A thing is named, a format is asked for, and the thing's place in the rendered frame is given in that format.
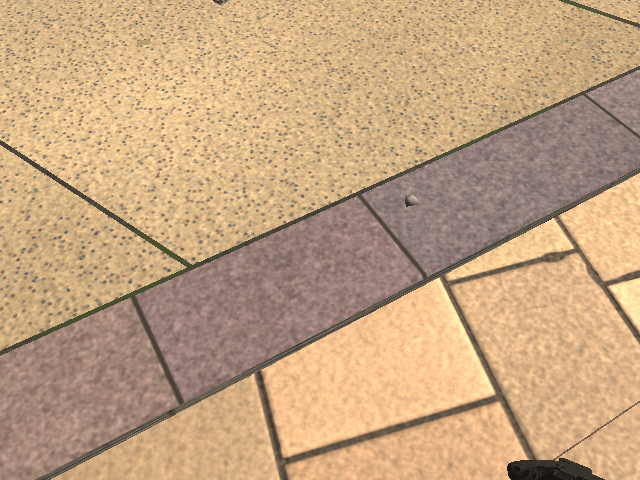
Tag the right robot hand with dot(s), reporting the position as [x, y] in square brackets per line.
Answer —
[563, 469]

